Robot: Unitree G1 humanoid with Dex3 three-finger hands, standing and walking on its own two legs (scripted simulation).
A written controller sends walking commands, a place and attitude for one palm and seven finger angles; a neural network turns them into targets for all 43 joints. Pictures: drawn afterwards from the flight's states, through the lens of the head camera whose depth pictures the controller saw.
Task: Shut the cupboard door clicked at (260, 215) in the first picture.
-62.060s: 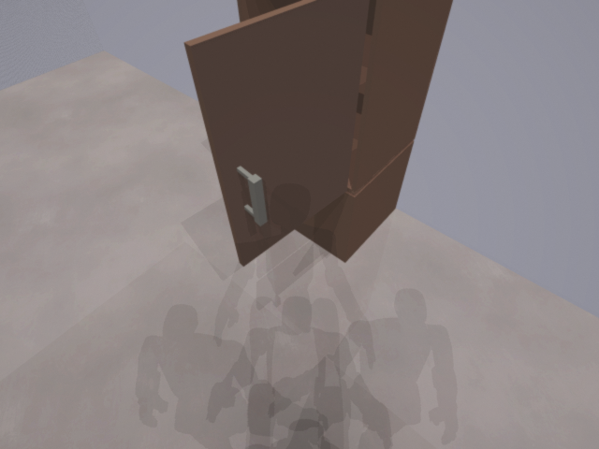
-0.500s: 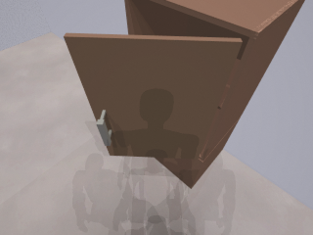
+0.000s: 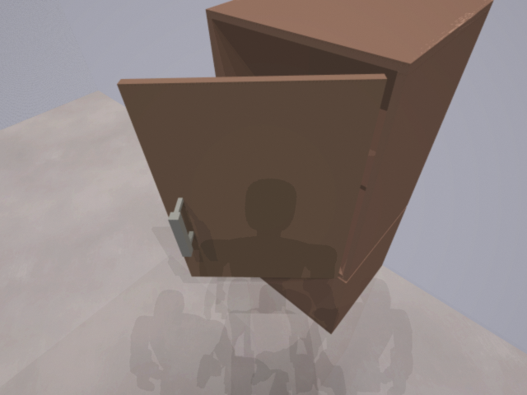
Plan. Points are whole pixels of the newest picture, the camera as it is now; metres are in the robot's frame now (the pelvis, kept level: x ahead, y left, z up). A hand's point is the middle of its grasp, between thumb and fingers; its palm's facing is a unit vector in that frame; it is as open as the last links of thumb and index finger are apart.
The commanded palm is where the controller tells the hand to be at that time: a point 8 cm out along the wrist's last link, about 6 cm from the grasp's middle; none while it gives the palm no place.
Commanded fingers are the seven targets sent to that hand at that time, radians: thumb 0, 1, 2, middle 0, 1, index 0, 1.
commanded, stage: come to a stop and stand still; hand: left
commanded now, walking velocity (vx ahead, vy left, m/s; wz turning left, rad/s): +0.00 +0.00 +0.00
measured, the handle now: (183, 228) +0.47 +0.21 -0.08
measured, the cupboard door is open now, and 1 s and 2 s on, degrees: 40 40 40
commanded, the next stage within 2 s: look again from close up in 0.64 s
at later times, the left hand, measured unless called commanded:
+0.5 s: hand out of the picture +0.03 +0.16 -0.16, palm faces +0.00 -0.97 -0.22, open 7.4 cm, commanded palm none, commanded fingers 0.00 0.90 0.90 -0.20 -0.30 -0.20 -0.30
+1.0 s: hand out of the picture +0.04 +0.16 -0.17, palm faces +0.02 -0.98 -0.22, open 7.3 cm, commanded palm none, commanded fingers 0.00 0.90 0.90 -0.20 -0.30 -0.20 -0.30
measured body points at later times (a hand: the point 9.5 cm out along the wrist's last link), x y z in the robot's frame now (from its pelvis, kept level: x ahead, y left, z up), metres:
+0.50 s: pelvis +0.01 -0.02 +0.01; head +0.03 -0.03 +0.45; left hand +0.03 +0.21 -0.14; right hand -0.01 -0.25 -0.16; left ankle -0.04 +0.09 -0.73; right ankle +0.05 -0.11 -0.73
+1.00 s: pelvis +0.02 -0.02 +0.01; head +0.04 -0.03 +0.46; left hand +0.04 +0.21 -0.15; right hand +0.02 -0.24 -0.16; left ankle -0.04 +0.09 -0.73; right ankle +0.05 -0.11 -0.73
